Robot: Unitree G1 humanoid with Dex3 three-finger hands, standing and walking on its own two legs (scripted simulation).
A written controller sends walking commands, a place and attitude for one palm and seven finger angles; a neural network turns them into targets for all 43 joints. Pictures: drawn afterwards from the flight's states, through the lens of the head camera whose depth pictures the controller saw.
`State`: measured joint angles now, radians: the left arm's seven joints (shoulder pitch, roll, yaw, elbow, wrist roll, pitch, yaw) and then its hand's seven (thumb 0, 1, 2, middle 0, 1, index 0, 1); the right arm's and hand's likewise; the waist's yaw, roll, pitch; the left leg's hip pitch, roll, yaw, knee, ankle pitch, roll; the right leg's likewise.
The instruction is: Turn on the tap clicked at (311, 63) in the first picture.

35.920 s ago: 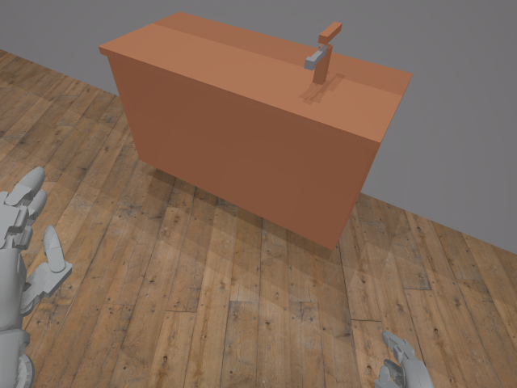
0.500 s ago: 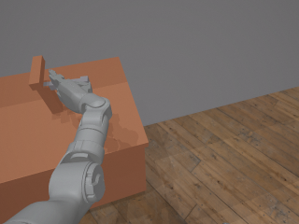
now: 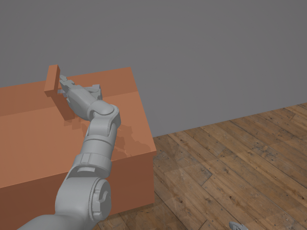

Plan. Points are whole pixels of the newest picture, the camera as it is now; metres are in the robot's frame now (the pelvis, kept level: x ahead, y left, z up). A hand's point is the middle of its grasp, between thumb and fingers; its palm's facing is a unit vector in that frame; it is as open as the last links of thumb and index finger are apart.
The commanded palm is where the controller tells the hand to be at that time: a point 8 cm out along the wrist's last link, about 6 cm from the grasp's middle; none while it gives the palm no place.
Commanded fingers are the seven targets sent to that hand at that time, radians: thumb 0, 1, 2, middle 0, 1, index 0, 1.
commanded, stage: lift the hand up off the lever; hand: left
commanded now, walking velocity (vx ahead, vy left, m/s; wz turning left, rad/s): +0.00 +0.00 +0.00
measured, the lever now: (96, 90) +0.55 +0.21 +0.06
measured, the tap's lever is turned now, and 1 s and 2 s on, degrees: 83 83 83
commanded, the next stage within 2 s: draw the hand back beside the body in 0.10 s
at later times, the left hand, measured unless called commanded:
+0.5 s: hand (93, 110) +0.39 +0.17 +0.12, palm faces +0.33 -0.93 -0.15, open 7.8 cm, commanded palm +0.34 +0.21 +0.15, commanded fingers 0.00 0.90 0.90 -0.17 -0.20 -0.17 -0.20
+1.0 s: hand (53, 136) +0.28 +0.22 +0.16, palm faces +0.23 -0.95 -0.23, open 7.6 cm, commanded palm +0.24 +0.27 +0.17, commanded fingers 0.00 0.90 0.90 -0.19 -0.27 -0.19 -0.27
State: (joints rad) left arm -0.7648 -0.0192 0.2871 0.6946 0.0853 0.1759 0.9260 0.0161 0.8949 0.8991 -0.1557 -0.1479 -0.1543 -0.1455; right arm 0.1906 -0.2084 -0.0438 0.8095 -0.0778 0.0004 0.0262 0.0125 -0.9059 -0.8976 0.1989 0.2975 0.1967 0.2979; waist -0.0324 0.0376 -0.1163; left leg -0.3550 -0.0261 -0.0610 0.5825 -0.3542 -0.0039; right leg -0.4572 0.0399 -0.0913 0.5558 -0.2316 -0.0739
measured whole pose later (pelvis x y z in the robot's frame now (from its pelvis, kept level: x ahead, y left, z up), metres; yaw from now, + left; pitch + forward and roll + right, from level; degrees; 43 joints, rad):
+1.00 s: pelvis +0.01 +0.03 +0.02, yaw -2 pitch -5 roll -1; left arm 0.12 0.27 0.13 -0.11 -0.09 -0.11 0.10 0.02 0.89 0.90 -0.19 -0.24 -0.19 -0.24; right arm 0.16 -0.21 0.01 0.63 0.01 -0.03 -0.01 0.01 -0.90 -0.90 0.20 0.30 0.20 0.30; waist 0.03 0.07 0.03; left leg 0.01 -0.04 -0.02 0.36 -0.29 0.04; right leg -0.12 0.03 -0.04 0.37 -0.17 -0.03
